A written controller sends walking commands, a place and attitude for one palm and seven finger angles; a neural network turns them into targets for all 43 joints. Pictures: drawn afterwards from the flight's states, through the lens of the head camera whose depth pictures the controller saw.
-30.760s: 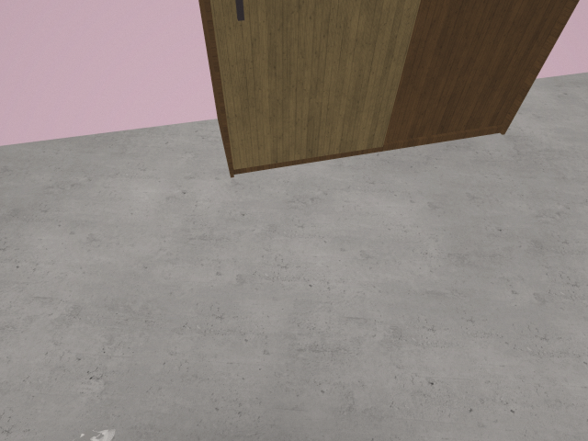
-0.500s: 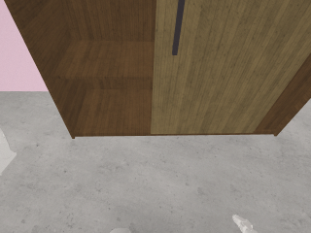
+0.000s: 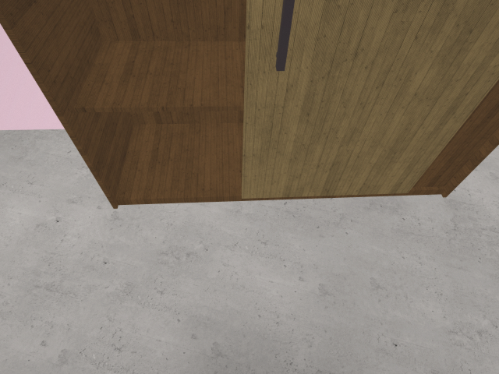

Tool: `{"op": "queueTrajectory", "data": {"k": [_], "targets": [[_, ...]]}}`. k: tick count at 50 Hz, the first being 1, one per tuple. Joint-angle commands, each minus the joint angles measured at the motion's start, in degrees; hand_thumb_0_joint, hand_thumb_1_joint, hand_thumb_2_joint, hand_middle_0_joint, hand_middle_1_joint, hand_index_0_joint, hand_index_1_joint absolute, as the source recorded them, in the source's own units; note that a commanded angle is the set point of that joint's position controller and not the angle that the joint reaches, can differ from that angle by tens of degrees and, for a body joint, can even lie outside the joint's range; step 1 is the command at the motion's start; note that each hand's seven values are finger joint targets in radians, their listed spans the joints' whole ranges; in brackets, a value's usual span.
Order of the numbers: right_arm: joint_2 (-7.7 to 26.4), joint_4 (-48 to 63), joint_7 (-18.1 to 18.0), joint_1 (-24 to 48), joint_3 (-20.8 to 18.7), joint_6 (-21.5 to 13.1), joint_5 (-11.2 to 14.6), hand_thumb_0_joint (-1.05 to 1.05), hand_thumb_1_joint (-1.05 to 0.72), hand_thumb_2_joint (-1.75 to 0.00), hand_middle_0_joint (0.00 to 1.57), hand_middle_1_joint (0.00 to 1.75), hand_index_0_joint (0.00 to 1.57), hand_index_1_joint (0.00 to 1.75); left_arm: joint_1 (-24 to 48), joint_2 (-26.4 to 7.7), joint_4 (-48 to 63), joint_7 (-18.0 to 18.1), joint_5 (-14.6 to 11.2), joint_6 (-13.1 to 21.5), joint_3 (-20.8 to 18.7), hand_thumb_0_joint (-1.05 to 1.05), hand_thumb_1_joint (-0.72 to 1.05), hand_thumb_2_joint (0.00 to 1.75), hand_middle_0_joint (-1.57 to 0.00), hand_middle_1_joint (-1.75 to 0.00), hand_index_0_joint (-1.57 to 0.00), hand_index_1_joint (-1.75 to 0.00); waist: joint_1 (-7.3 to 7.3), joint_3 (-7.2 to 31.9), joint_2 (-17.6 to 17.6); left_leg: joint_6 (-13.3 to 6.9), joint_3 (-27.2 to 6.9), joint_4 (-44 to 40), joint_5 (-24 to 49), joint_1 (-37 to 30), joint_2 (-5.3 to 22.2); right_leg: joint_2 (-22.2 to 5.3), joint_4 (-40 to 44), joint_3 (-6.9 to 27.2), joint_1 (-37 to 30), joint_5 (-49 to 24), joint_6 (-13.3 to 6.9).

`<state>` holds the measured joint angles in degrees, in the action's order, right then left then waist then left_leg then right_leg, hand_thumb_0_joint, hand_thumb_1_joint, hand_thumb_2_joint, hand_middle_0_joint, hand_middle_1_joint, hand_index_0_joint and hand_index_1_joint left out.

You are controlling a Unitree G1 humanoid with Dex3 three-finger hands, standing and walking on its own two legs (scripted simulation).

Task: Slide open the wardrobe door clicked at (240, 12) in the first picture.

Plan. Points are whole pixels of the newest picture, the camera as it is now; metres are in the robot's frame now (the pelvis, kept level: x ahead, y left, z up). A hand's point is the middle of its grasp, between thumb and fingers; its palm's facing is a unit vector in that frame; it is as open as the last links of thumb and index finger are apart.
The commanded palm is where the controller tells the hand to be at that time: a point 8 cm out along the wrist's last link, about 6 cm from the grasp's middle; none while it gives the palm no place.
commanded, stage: let the arm hang, fingers relaxed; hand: left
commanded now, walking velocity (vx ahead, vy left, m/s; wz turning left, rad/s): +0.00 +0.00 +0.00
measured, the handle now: (284, 20) +0.88 -0.04 +0.12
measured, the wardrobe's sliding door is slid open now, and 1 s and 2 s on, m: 0.59 0.59 0.59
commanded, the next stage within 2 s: look to check the result in 0.60 s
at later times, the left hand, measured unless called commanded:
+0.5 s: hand out of the picture +0.03 +0.19 -0.18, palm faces -0.03 -0.98 -0.18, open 7.3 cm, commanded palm none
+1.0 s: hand out of the picture +0.03 +0.20 -0.18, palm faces -0.05 -0.98 -0.17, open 7.4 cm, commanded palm none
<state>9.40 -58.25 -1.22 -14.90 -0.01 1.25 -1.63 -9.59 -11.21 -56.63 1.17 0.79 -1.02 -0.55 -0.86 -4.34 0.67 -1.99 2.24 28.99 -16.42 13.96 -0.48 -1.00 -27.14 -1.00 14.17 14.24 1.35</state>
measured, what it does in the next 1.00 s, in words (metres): stands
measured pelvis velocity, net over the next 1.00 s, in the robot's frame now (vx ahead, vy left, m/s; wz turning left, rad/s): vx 0.01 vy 0.03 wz -0.04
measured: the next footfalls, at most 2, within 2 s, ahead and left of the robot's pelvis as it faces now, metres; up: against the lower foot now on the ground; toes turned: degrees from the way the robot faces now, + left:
none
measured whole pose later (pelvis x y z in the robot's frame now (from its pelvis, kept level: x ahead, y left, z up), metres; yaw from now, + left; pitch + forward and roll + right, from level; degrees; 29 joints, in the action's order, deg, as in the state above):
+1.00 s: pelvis +0.01 +0.03 +0.00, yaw -2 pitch -1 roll +0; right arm 7.7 -65.4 -1.8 -15.0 0.1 -0.4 -1.0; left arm -13.3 -9.2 -65.7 1.8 1.0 -0.1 0.2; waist -0.5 -3.5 1.1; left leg -4.3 5.5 22.7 -15.2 6.9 -2.7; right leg -3.0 -22.9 2.3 9.0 13.0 3.7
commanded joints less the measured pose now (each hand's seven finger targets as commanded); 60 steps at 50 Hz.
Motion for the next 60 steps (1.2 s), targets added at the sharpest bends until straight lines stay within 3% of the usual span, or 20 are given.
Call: {"op": "queueTrajectory", "data": {"k": [1,6,14,24,27,34,44,52,60], "targets": [[7.4,0.8,-0.7,-0.1,-1.3,-1.7,0.5,0.00,-0.90,-0.90,0.20,0.30,0.20,0.30,-2.0,-5.3,-0.9,0.2,-0.3,1.0,-0.6,0.00,0.90,0.90,-0.20,-0.30,-0.20,-0.30,0.77,7.5,-2.1,-0.9,-5.9,-9.0,15.9,-3.9,7.4,-4.1,4.3,3.0,-6.6,-9.9,-0.2],[6.9,-1.8,-0.6,-1.0,-1.1,-1.7,0.6,0.00,-0.90,-0.90,0.20,0.30,0.20,0.30,-2.1,-5.4,-3.7,0.3,-0.2,1.2,-0.2,0.00,0.90,0.90,-0.20,-0.30,-0.20,-0.30,0.36,4.5,0.6,-0.7,-5.1,-10.3,13.5,-4.1,6.8,-4.5,5.5,4.0,-5.6,-10.4,-0.3],[6.4,-4.4,-0.6,-0.9,-0.7,-2.1,0.7,0.00,-0.90,-0.90,0.20,0.30,0.20,0.30,-4.1,-5.1,-6.3,0.6,-0.2,1.4,0.1,0.00,0.90,0.90,-0.20,-0.30,-0.20,-0.30,0.46,3.9,-0.5,-0.8,-4.1,-10.4,17.3,-6.4,6.6,-4.9,5.4,4.5,-5.1,-12.6,-0.2],[5.8,-5.6,-0.9,-1.2,-0.5,-2.2,0.7,0.00,-0.90,-0.90,0.20,0.30,0.20,0.30,-5.9,-3.9,-7.8,0.7,-0.1,1.3,0.2,0.00,0.90,0.90,-0.20,-0.30,-0.20,-0.30,0.49,1.5,-2.3,-0.7,-3.6,-11.3,16.2,-6.3,6.4,-4.8,6.1,4.5,-4.6,-11.0,0.0],[6.0,-5.5,-0.9,-1.5,-0.6,-2.1,0.9,0.00,-0.90,-0.90,0.20,0.30,0.20,0.30,-6.3,-4.0,-7.8,0.7,0.0,1.4,0.2,0.00,0.90,0.90,-0.20,-0.30,-0.20,-0.30,0.41,0.9,-1.1,-0.8,-3.5,-11.4,14.6,-6.0,6.4,-4.7,6.5,4.4,-4.4,-10.3,0.0],[5.9,-5.7,-1.1,-2.5,-0.7,-2.4,0.8,0.00,-0.90,-0.90,0.20,0.30,0.20,0.30,-7.0,-3.6,-8.0,0.8,-0.1,1.6,0.1,0.00,0.90,0.90,-0.20,-0.30,-0.20,-0.30,0.36,3.1,-1.2,-0.9,-3.5,-10.6,18.1,-7.6,6.3,-4.8,5.8,4.4,-5.4,-12.7,-0.2],[5.3,-6.1,-1.1,-3.4,-0.7,-2.3,0.8,0.00,-0.90,-0.90,0.20,0.30,0.20,0.30,-7.1,-3.2,-8.0,0.9,-0.1,1.2,0.1,0.00,0.90,0.90,-0.20,-0.30,-0.20,-0.30,0.46,0.4,-1.4,-0.9,-3.9,-11.7,15.7,-6.1,6.4,-4.6,5.8,4.2,-4.6,-10.0,-0.1],[5.9,-5.8,-1.1,-3.5,-1.0,-2.4,1.0,0.00,-0.90,-0.90,0.20,0.30,0.20,0.30,-6.9,-3.8,-7.6,0.9,0.0,1.5,-0.1,0.00,0.90,0.90,-0.20,-0.30,-0.20,-0.30,0.40,1.2,-0.1,-1.0,-3.6,-11.3,16.4,-6.6,6.5,-4.5,5.8,4.4,-4.8,-11.0,-0.3],[6.4,-5.9,-1.1,-3.0,-1.1,-2.6,0.8,0.00,-0.90,-0.90,0.20,0.30,0.20,0.30,-6.1,-4.2,-7.6,0.9,0.0,1.4,-0.2,0.00,0.90,0.90,-0.20,-0.30,-0.20,-0.30,0.36,1.2,-1.9,-0.8,-4.0,-12.0,16.7,-6.7,6.6,-4.7,5.8,4.3,-4.9,-10.2,-0.3]]}}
